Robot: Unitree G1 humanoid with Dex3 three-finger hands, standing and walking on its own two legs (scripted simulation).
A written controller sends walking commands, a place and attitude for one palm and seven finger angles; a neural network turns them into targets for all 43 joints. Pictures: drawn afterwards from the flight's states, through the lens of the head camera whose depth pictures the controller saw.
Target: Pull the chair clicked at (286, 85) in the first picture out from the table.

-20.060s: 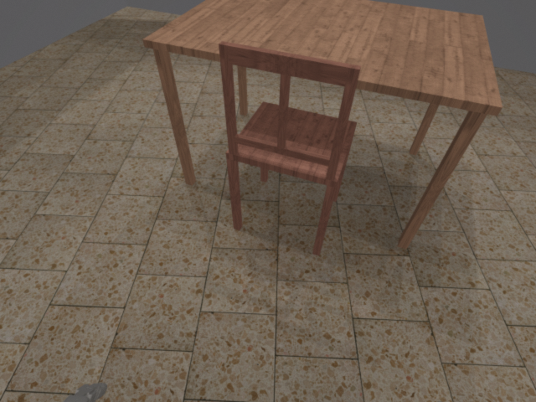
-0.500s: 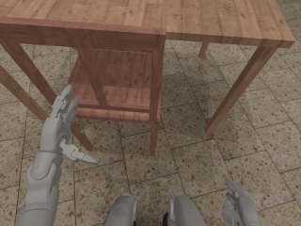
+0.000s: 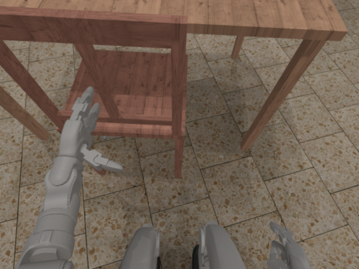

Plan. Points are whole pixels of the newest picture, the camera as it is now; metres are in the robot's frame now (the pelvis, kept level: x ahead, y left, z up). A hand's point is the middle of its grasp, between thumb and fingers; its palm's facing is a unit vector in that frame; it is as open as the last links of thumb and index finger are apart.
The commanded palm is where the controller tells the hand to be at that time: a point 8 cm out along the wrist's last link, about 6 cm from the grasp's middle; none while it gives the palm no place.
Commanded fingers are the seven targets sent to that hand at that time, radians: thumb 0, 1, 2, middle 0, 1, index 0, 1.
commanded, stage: aim the fingers beside a spindle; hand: left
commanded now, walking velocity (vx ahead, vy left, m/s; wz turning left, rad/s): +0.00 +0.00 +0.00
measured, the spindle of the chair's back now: (102, 86) +0.52 +0.20 +0.04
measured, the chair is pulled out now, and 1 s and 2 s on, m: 0.00 0.00 0.00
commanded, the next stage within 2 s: none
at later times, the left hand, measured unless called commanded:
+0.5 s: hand (100, 133) +0.39 +0.18 +0.04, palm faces -0.01 -1.00 -0.05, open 16.9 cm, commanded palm +0.36 +0.23 +0.04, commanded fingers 0.00 -0.50 0.30 -0.06 -0.08 -0.06 -0.08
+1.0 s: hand (100, 142) +0.37 +0.18 +0.03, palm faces -0.04 -1.00 -0.03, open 17.0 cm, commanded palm +0.35 +0.24 +0.04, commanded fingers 0.00 -0.50 0.30 -0.06 -0.08 -0.06 -0.08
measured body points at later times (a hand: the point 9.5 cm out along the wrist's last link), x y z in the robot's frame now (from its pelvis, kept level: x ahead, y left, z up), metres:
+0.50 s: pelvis +0.00 +0.00 +0.00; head +0.12 +0.01 +0.44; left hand +0.38 +0.23 +0.05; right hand +0.15 -0.25 -0.10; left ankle +0.03 +0.12 -0.61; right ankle +0.06 -0.10 -0.61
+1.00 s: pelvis +0.00 +0.00 +0.00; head +0.11 +0.01 +0.44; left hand +0.37 +0.24 +0.03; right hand +0.15 -0.24 -0.10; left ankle +0.03 +0.12 -0.61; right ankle +0.06 -0.10 -0.61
